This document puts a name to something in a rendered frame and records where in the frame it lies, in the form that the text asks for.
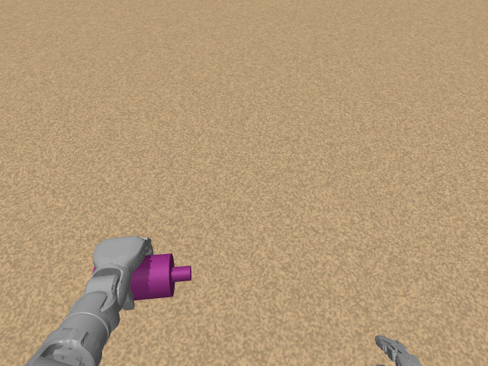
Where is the left robot hand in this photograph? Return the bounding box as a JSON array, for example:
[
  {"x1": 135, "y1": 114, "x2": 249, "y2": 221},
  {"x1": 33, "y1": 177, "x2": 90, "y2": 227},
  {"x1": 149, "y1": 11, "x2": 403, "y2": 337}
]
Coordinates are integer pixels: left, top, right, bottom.
[{"x1": 93, "y1": 236, "x2": 153, "y2": 310}]

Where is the bottle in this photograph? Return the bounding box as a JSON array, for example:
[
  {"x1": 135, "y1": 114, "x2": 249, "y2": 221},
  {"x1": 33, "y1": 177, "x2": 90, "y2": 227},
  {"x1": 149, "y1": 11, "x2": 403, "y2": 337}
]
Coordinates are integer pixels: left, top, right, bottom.
[{"x1": 92, "y1": 253, "x2": 191, "y2": 300}]

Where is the left robot arm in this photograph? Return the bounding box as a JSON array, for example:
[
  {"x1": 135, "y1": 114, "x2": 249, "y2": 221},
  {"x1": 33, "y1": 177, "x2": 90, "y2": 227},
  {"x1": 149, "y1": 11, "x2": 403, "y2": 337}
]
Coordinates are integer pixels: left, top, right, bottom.
[{"x1": 25, "y1": 264, "x2": 131, "y2": 366}]

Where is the right robot hand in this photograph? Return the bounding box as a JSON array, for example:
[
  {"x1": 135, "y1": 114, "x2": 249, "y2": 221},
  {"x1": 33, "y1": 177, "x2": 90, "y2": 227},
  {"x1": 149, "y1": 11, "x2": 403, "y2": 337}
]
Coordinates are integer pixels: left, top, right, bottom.
[{"x1": 375, "y1": 335, "x2": 422, "y2": 366}]

